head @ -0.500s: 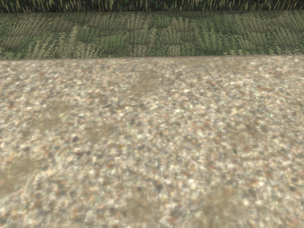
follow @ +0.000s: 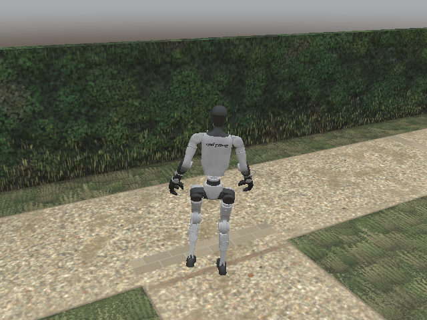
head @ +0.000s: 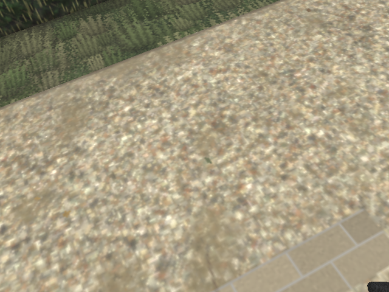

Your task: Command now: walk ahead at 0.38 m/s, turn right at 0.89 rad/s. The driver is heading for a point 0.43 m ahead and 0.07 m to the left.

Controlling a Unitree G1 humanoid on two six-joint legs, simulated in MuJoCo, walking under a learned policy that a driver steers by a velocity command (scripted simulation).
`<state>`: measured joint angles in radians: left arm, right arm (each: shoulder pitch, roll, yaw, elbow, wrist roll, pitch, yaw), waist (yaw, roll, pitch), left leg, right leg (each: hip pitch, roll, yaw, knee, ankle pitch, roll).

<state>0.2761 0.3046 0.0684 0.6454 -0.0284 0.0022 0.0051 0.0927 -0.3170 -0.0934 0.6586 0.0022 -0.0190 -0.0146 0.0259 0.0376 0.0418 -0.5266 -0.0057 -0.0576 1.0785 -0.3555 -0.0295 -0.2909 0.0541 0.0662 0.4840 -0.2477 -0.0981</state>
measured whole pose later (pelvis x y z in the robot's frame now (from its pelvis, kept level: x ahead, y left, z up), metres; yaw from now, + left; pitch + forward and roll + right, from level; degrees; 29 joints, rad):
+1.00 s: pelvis +0.47 -0.01 -0.01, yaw -11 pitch +1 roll +0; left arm 0.10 0.23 0.01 0.71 0.02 -0.03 -0.03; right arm 0.20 -0.30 -0.02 0.78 0.00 0.02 -0.02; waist 0.00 0.02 0.08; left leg -0.37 0.03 -0.06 0.91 -0.54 -0.07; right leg -0.40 0.06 0.00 0.47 -0.08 -0.06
